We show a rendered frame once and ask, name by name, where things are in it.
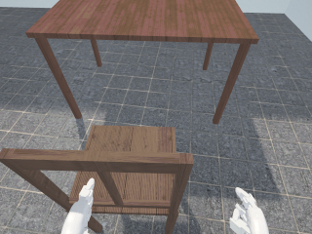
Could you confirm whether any left robot hand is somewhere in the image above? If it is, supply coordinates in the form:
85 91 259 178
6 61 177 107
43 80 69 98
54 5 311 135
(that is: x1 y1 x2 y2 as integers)
60 178 95 234

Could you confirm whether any table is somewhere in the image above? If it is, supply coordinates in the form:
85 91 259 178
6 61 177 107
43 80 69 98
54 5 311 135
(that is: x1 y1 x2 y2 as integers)
25 0 259 125

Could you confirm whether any chair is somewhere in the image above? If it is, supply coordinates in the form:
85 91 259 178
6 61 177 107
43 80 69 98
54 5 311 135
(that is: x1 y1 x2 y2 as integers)
0 125 194 234

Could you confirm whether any right robot hand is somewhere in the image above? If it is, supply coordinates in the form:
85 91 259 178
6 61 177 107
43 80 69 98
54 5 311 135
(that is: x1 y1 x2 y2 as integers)
229 187 269 234

